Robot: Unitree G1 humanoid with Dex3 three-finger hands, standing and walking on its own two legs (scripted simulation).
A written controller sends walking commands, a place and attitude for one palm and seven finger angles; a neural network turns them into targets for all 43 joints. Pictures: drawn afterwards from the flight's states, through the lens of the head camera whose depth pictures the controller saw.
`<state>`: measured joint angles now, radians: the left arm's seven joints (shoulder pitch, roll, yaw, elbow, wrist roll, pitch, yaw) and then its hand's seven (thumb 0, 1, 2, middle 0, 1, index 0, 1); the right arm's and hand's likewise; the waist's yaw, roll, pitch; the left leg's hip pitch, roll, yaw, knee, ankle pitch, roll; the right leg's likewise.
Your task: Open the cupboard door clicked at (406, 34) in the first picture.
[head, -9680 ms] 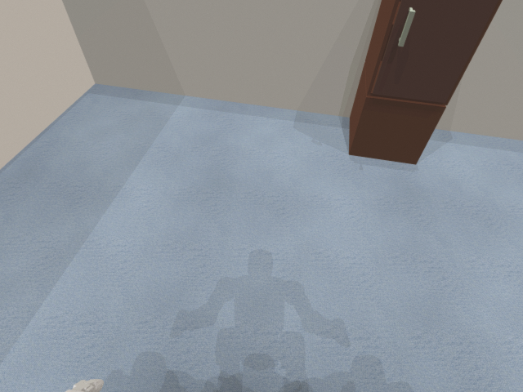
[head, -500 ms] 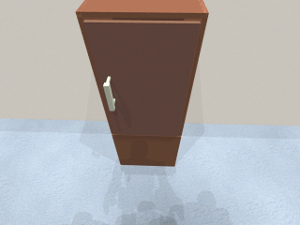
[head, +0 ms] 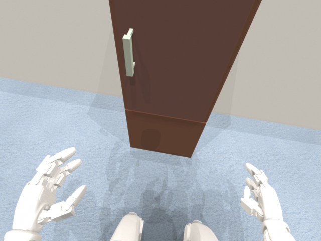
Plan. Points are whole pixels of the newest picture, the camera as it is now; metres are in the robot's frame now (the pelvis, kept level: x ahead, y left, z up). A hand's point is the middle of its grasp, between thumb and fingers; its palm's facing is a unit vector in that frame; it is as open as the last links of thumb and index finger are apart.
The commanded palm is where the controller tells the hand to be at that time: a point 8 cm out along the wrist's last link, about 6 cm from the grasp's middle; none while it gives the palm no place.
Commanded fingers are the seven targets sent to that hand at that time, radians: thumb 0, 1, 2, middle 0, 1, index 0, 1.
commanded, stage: raise the hand with hooked fingers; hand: left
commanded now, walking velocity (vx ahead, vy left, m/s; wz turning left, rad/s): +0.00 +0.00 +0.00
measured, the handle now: (130, 53) +0.62 +0.18 +0.09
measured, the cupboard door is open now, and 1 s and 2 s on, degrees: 0 0 0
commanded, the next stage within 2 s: move the hooked fingers beside the handle in 1.56 s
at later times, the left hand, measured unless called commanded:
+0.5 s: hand (59, 169) +0.24 +0.25 +0.06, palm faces -0.04 -1.00 -0.05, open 12.3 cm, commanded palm +0.22 +0.31 +0.08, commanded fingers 0.00 -0.34 0.37 -0.29 -1.10 -0.29 -1.10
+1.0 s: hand (46, 139) +0.29 +0.29 +0.09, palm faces -0.02 -1.00 -0.05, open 13.9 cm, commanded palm +0.27 +0.34 +0.09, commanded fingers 0.00 -0.50 0.30 -0.30 -1.20 -0.30 -1.20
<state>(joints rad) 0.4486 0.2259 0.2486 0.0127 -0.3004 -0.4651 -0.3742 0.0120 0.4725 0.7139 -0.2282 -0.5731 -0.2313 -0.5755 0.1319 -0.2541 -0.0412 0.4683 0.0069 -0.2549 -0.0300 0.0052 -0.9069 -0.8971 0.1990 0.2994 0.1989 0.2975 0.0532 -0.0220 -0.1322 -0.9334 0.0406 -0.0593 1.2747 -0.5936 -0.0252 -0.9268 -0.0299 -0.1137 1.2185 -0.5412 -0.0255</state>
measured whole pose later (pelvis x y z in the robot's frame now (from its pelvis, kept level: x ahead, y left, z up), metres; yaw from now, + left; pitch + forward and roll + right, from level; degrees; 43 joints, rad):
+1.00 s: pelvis +0.01 +0.03 +0.03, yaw -1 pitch +14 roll -3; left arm 0.03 0.41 0.42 0.33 -0.36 -0.31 -0.52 -0.01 -0.49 0.30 -0.30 -1.19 -0.30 -1.19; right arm 0.26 -0.26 0.05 0.53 0.03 -0.21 -0.05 0.01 -0.90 -0.90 0.21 0.30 0.21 0.30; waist -0.01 0.02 -0.11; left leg -0.83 0.03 -0.03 1.10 -0.52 0.01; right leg -0.82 -0.03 -0.09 1.02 -0.44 0.01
